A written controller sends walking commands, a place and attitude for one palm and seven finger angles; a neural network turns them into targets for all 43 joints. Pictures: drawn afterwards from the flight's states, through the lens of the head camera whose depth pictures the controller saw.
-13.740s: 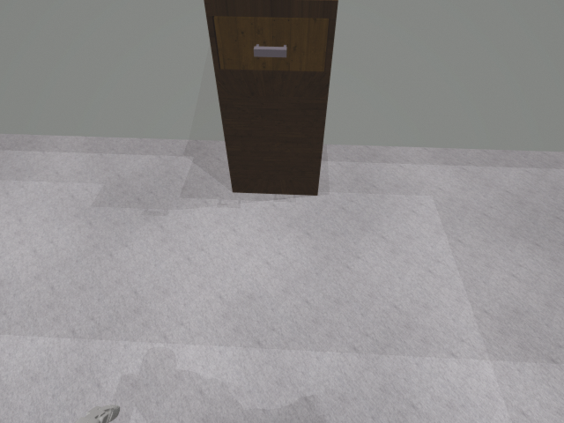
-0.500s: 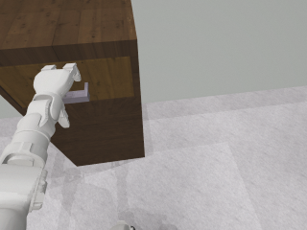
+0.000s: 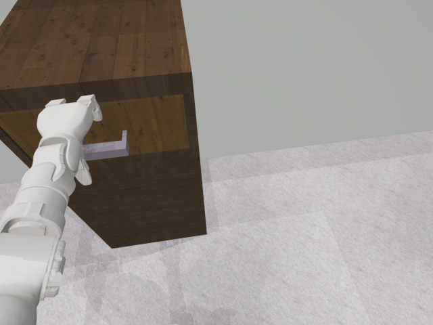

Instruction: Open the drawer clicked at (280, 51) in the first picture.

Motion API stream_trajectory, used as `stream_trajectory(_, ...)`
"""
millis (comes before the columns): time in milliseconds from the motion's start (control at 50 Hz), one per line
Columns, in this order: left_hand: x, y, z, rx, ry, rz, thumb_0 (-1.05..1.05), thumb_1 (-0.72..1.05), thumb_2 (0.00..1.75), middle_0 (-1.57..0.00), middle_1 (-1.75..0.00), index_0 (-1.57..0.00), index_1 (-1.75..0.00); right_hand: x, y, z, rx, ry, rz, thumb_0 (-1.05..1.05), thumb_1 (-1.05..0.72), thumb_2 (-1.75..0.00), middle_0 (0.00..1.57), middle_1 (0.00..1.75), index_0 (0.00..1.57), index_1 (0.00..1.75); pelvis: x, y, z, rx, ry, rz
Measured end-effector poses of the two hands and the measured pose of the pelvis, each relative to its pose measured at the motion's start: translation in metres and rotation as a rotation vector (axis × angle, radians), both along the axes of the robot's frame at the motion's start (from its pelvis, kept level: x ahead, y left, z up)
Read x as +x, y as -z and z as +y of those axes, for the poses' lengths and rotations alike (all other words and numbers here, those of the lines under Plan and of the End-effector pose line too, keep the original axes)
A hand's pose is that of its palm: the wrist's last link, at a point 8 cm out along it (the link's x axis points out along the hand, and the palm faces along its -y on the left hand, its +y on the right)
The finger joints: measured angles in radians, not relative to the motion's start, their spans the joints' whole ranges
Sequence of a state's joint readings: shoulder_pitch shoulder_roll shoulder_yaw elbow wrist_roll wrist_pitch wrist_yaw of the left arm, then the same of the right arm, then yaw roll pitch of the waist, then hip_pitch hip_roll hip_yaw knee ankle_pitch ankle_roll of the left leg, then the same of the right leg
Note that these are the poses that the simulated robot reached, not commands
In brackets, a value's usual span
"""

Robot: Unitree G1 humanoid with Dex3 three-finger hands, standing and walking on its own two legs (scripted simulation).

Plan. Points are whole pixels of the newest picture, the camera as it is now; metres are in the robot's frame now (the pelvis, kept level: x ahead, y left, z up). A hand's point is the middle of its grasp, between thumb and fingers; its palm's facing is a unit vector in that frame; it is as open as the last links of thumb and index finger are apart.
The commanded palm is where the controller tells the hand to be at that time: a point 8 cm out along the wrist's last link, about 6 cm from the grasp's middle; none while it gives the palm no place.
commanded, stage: move the hooked fingers above the handle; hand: left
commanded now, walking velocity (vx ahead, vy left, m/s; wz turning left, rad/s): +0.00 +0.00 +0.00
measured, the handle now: (103, 143) +0.51 +0.25 +0.00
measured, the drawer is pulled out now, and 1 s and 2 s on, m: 0.00 0.00 0.00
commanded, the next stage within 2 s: lower the fingers behind the handle in 0.82 s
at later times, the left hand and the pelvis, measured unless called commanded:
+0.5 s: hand (92, 135) +0.47 +0.23 +0.08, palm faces -0.03 -0.01 -1.00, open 13.6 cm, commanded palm +0.45 +0.25 +0.12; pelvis +0.00 +0.00 +0.00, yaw +0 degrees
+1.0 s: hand (90, 138) +0.47 +0.24 +0.07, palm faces +0.03 -0.04 -1.00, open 13.5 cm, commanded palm +0.45 +0.24 +0.12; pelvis +0.00 +0.00 -0.01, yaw +1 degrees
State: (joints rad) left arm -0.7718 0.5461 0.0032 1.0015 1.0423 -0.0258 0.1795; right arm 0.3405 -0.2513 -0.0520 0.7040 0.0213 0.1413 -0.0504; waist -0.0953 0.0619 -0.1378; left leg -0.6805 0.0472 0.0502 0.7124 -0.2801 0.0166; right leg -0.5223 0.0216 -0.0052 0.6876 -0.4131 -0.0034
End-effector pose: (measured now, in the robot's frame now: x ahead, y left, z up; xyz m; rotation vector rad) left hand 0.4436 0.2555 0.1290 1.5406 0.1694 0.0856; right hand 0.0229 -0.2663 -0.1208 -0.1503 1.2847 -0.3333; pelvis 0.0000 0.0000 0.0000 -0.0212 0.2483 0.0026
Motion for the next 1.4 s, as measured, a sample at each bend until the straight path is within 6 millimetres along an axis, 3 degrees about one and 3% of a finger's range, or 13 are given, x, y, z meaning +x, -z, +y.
stream_trajectory(100,-0.012,0.011,0.003,-0.004,0.031,0.040,0.00,-0.49,0.30,-0.32,-1.20,-0.33,-1.20,0.002,-0.002,-0.006,-0.015,-0.025,0.019,0.00,-0.90,-0.90,0.21,0.30,0.20,0.30,0.000,0.000,0.000,-0.001,-0.013,-0.007)
stream_trajectory(200,-0.016,0.018,-0.018,-0.031,0.139,0.005,0.00,-0.49,0.30,-0.32,-1.20,-0.33,-1.20,0.008,-0.003,-0.011,-0.036,-0.045,0.021,0.00,-0.90,-0.90,0.21,0.30,0.20,0.30,-0.001,0.002,0.001,-0.005,-0.027,-0.008)
stream_trajectory(280,-0.008,0.009,-0.034,-0.035,0.173,-0.092,0.00,-0.49,0.30,-0.33,-1.20,-0.33,-1.20,0.012,-0.001,-0.010,-0.034,-0.049,0.004,0.00,-0.90,-0.90,0.21,0.30,0.20,0.30,-0.004,0.004,0.002,-0.006,-0.027,0.000)
stream_trajectory(340,0.001,-0.002,-0.032,-0.014,0.110,-0.152,0.00,-0.49,0.30,-0.33,-1.20,-0.33,-1.20,0.014,0.003,-0.007,-0.016,-0.042,-0.010,0.00,-0.90,-0.90,0.20,0.30,0.20,0.30,-0.005,0.005,0.001,-0.004,-0.017,0.010)
stream_trajectory(440,0.005,-0.010,-0.035,0.018,0.030,-0.114,0.00,-0.49,0.30,-0.36,-1.23,-0.35,-1.24,0.011,0.009,0.002,0.035,-0.030,-0.011,0.00,-0.90,-0.90,0.20,0.30,0.20,0.30,-0.004,0.003,-0.001,0.003,-0.003,0.007)
stream_trajectory(560,0.001,0.001,-0.014,0.010,-0.078,0.070,0.01,-0.49,0.30,-0.34,-1.22,-0.34,-1.23,0.004,0.005,0.002,0.040,0.006,-0.019,0.00,-0.90,-0.90,0.21,0.30,0.20,0.30,-0.002,-0.002,-0.007,0.012,0.008,-0.016)
stream_trajectory(640,-0.006,0.011,-0.003,0.000,-0.008,0.114,0.01,-0.49,0.30,-0.33,-1.21,-0.33,-1.22,-0.003,-0.001,-0.007,-0.004,0.000,0.004,0.00,-0.90,-0.90,0.21,0.30,0.20,0.30,-0.001,-0.002,-0.009,0.009,-0.002,-0.014)
stream_trajectory(760,-0.011,0.015,-0.013,-0.027,0.154,0.007,0.00,-0.49,0.30,-0.33,-1.20,-0.33,-1.21,-0.009,-0.003,-0.022,-0.062,-0.026,0.070,0.00,-0.90,-0.90,0.21,0.30,0.20,0.30,0.000,0.003,-0.006,-0.003,-0.023,0.005)
stream_trajectory(840,-0.003,0.015,-0.012,-0.040,0.129,-0.082,0.00,-0.49,0.30,-0.33,-1.20,-0.32,-1.20,-0.006,-0.002,-0.025,-0.072,-0.026,0.073,0.00,-0.90,-0.90,0.21,0.30,0.20,0.30,-0.001,0.007,-0.003,-0.008,-0.026,0.025)
stream_trajectory(940,0.006,0.011,-0.010,-0.017,0.057,-0.110,0.00,-0.49,0.30,-0.37,-1.24,-0.36,-1.24,0.000,0.001,-0.016,-0.045,-0.025,0.051,0.00,-0.91,-0.90,0.20,0.30,0.20,0.30,-0.001,0.008,0.001,-0.011,-0.020,0.040)
stream_trajectory(1100,0.006,0.004,-0.016,-0.001,-0.007,-0.011,0.00,-0.49,0.30,-0.35,-1.22,-0.35,-1.24,0.005,0.006,0.007,0.025,-0.010,0.004,0.00,-0.90,-0.90,0.21,0.30,0.20,0.30,-0.002,0.003,0.003,-0.003,-0.005,0.013)
stream_trajectory(1260,-0.005,0.032,-0.009,-0.015,0.053,0.088,0.00,-0.49,0.30,-0.33,-1.21,-0.32,-1.21,-0.010,0.005,0.008,0.006,-0.006,0.016,0.00,-0.90,-0.90,0.21,0.30,0.20,0.30,-0.007,0.005,0.003,-0.004,-0.003,0.016)
stream_trajectory(1400,-0.006,0.046,-0.006,-0.021,0.119,-0.024,0.00,-0.49,0.30,-0.33,-1.20,-0.32,-1.20,-0.029,0.007,-0.003,-0.045,-0.017,0.098,0.00,-0.90,-0.90,0.21,0.30,0.20,0.30,-0.011,0.014,0.005,-0.016,-0.014,0.061)
